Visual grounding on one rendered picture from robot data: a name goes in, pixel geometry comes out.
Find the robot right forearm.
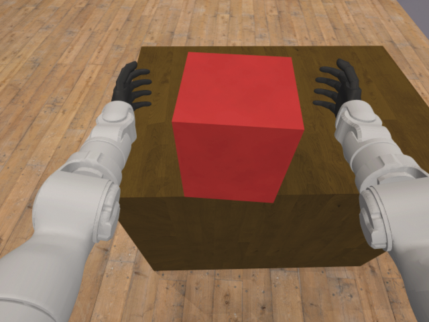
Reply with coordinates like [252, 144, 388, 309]
[334, 100, 429, 194]

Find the carton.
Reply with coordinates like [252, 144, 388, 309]
[172, 52, 304, 203]

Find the left robot upper arm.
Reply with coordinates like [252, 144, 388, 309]
[0, 170, 121, 322]

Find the left robot hand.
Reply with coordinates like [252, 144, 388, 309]
[111, 61, 152, 111]

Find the robot left forearm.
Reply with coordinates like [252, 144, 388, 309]
[32, 101, 137, 230]

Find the right robot upper arm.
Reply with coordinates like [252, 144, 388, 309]
[359, 177, 429, 322]

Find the pedestal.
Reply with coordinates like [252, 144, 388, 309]
[118, 46, 429, 271]

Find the right robot hand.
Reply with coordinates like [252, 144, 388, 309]
[312, 58, 361, 117]

